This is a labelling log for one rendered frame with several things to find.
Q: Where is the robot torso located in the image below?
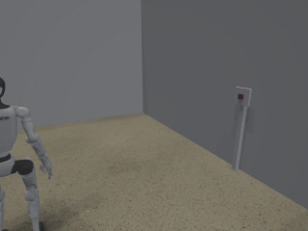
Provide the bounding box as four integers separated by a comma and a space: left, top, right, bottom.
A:
0, 103, 17, 177

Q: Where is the right robot shin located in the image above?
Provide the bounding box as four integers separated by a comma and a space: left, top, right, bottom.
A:
27, 189, 40, 231

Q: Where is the button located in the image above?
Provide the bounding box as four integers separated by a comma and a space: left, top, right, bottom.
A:
238, 93, 244, 100

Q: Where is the panel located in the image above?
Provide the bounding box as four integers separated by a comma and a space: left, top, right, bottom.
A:
231, 87, 252, 170

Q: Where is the robot right hand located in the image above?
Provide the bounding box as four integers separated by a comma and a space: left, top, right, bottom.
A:
39, 160, 53, 180

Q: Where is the right robot forearm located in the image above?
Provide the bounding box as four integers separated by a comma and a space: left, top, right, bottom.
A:
31, 133, 50, 164

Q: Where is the robot right upper arm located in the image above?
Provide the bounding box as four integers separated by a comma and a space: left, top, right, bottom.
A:
13, 106, 38, 143

